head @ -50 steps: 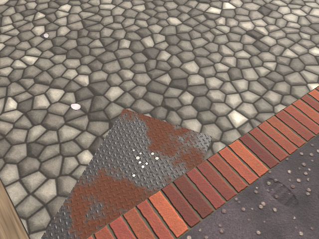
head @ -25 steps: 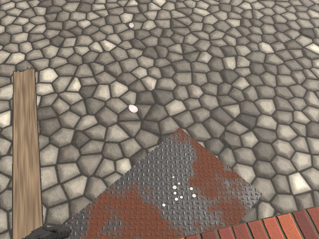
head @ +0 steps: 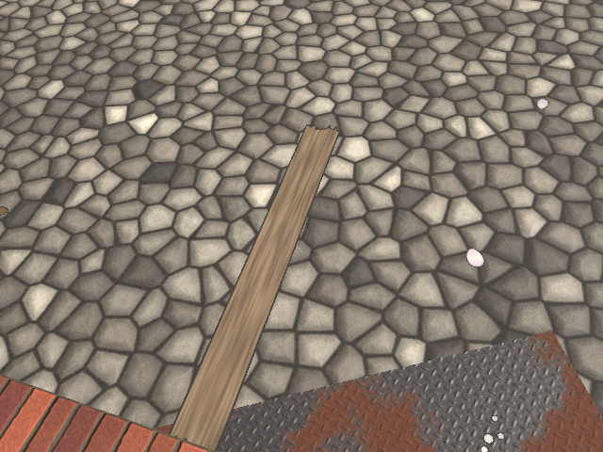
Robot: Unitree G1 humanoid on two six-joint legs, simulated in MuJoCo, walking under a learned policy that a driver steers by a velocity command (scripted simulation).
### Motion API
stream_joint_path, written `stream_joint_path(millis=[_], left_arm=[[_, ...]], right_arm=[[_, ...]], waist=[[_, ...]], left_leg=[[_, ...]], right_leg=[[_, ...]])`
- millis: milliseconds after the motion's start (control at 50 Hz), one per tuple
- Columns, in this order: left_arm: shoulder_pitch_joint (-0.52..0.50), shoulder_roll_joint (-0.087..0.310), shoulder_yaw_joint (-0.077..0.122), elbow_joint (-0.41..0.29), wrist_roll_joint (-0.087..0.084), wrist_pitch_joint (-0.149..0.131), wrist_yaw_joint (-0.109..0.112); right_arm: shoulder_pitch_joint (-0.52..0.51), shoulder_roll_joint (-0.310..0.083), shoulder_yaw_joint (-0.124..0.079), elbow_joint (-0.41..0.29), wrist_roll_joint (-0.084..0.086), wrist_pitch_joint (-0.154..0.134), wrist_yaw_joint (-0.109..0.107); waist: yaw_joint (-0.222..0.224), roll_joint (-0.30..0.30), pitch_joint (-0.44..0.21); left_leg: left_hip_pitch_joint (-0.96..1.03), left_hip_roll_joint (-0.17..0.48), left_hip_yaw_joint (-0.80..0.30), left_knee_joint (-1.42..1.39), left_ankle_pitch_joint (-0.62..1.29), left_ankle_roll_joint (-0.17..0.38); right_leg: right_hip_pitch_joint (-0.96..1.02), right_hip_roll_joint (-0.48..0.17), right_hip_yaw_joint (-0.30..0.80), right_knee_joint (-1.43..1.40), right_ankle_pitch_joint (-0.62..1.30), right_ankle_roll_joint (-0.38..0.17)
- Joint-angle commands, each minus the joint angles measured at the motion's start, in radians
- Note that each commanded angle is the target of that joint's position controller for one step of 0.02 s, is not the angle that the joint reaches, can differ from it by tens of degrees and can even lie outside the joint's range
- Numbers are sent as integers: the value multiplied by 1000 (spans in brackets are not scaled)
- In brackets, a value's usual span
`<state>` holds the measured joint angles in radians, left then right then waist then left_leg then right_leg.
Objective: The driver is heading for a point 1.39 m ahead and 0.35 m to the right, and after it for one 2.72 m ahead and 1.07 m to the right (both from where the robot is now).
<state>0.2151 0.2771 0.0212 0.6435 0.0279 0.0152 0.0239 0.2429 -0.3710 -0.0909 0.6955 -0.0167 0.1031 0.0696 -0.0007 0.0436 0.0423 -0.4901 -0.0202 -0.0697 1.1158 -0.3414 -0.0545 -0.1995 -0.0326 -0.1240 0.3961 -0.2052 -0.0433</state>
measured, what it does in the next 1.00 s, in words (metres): goes down, turning right: left foot, then right foot 0.13 m lower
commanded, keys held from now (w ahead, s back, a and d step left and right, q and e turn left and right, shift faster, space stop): w+shift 0.32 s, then w+e+shift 0.50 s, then e+shift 0.18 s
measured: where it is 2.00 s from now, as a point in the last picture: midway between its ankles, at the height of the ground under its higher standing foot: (346, 332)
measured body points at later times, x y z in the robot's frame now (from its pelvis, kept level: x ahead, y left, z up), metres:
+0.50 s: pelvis +0.16 +0.09 -0.01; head +0.17 +0.10 +0.44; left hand +0.26 +0.36 -0.12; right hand +0.23 -0.18 -0.12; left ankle +0.05 +0.15 -0.75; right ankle +0.28 -0.05 -0.68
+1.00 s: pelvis +0.56 +0.05 -0.16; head +0.61 +0.06 +0.29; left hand +0.58 +0.33 -0.30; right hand +0.69 -0.22 -0.23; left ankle +0.69 +0.19 -0.77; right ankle +0.49 +0.03 -0.88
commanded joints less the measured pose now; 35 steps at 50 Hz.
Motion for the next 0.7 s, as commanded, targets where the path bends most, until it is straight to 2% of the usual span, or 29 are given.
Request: stream_joint_path(millis=[20,80,140,200,220,240,260,280,300,320,340,360,380,400,420,460,480,500,520,540,560,580,640,660,680,700], left_arm=[[99,199,71,-15,-1,-30,-7],[127,177,72,15,-5,-58,-17],[126,180,76,35,-4,-73,-27],[134,199,83,58,-8,-60,-30],[131,199,83,65,-16,-53,-34],[112,191,80,66,-24,-47,-36],[95,158,68,59,-21,-47,-38],[61,81,41,33,-7,-52,-43],[-26,30,24,-61,-11,-62,-52],[-94,107,41,-79,1,-62,-46],[-79,123,48,-68,-12,-67,-51],[-9,114,46,-34,-19,-71,-60],[31,113,48,-9,-13,-66,-72],[51,120,52,11,-11,-54,-80],[36,118,54,12,-15,-44,-86],[-25,116,56,1,-18,-34,-97],[-41,102,50,6,-13,-30,-103],[-59,94,45,2,-14,-30,-108],[-57,104,52,18,-8,-28,-111],[-63,109,53,18,-6,-30,-114],[-82,107,53,16,-10,-39,-118],[-100,104,58,16,-3,-45,-122],[-131,116,58,9,11,-50,-125],[-163,98,49,-7,8,-53,-128],[-190,95,45,-3,23,-56,-137],[-196,91,44,2,34,-51,-142]], right_arm=[[-112,-70,-13,-103,-6,-26,13],[-131,-21,5,-96,-13,-48,9],[-177,8,28,-109,-9,-69,14],[-213,11,47,-122,-7,-89,15],[-185,19,53,-113,-8,-97,10],[-113,22,55,-83,-14,-106,3],[17,-5,45,-29,-20,-113,-9],[224,-73,22,38,-30,-124,-24],[251,-204,-2,6,-20,-127,-45],[200,-173,-1,-3,-14,-129,-64],[161,-111,19,-4,-14,-133,-73],[118,-76,30,-6,-19,-143,-73],[65,-56,37,-16,-15,-154,-75],[25,-31,45,-25,-10,-165,-76],[18,-27,47,-21,-11,-177,-74],[53,-36,42,5,-8,-196,-69],[67,-44,37,23,-9,-207,-68],[66,-41,38,30,-8,-215,-68],[87,-53,31,46,-22,-228,-74],[105,-45,32,56,-21,-232,-77],[98,-19,40,62,-20,-240,-75],[159,-8,37,106,-18,-250,-81],[244,-33,28,156,-23,-249,-101],[242,-21,31,159,-24,-245,-104],[248,-15,38,173,-15,-245,-117],[258,-21,42,181,-2,-242,-129]], waist=[[64,-190,-28],[59,-164,-13],[54,-181,-4],[50,-184,16],[28,-165,24],[-18,-124,22],[-76,-45,-10],[-175,157,-113],[-189,323,-123],[-184,113,-50],[-140,54,-28],[-86,45,-31],[-44,55,-29],[-20,67,-4],[-13,80,21],[-19,48,73],[-18,45,80],[-11,37,83],[-12,35,61],[-10,7,63],[-4,-29,79],[-10,-8,84],[-41,-4,90],[-41,-50,124],[-43,-67,140],[-44,-50,113]], left_leg=[[-228,4,-17,-82,30,21],[-186,11,-21,-197,64,47],[-35,27,48,-360,35,68],[140,21,132,-511,-35,108],[217,16,149,-575,17,127],[346,0,165,-645,75,144],[530,-19,160,-668,39,153],[755,120,-64,-746,-168,172],[836,358,-533,-887,-483,261],[761,400,-576,-910,-425,299],[720,352,-441,-869,-297,267],[650,299,-326,-864,-197,225],[580,265,-241,-890,-151,195],[487,234,-158,-933,-80,173],[430,218,-108,-971,-10,168],[392,209,-45,-1032,83,163],[374,197,10,-1043,165,157],[356,180,66,-1059,218,145],[398,205,88,-1039,315,155],[435,212,120,-1017,397,147],[422,162,178,-1003,387,132],[541,194,173,-960,402,119],[773,224,208,-881,661,86],[735,176,276,-882,664,67],[691,168,312,-858,717,51],[686,176,327,-807,837,40]], right_leg=[[212,-285,346,-266,-446,-104],[180,-290,297,-274,-399,-100],[59,-278,202,-279,-345,-97],[-61,-275,141,-271,-312,-112],[-102,-276,124,-250,-308,-117],[-176,-256,85,-189,-315,-112],[-285,-210,25,-51,-292,-98],[-429,-107,-75,322,-265,-68],[-752,31,-13,643,-375,-33],[-871,-8,136,751,-253,-26],[-853,-26,197,762,-148,-27],[-777,-25,228,736,-89,-21],[-710,-27,242,714,-45,-6],[-636,-24,240,667,10,13],[-596,-10,225,643,60,25],[-584,6,214,555,135,29],[-544,12,184,539,187,26],[-501,7,160,488,237,15],[-489,9,120,551,298,-7],[-507,-1,121,550,303,-25],[-481,6,108,435,395,-42],[-544,-15,152,415,462,-68],[-675,-6,86,404,408,-121],[-622,8,24,242,446,-123],[-508,29,1,127,548,-123],[-409,61,-34,74,605,-123]])
Keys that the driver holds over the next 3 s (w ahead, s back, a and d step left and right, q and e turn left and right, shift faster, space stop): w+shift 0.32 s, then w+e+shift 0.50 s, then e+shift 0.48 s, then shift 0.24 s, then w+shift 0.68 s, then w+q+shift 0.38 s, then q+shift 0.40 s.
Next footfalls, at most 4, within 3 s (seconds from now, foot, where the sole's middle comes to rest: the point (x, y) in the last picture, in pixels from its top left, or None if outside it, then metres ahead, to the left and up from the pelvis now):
0.28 left None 0.09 0.15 -0.78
0.82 right None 0.52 0.02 -0.92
1.12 left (311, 301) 0.95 0.06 -0.92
1.50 right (369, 363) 0.75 -0.08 -0.91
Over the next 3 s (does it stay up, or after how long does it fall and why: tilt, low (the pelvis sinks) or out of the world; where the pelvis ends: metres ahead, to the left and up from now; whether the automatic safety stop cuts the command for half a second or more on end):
stays up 1.37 -0.58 -0.16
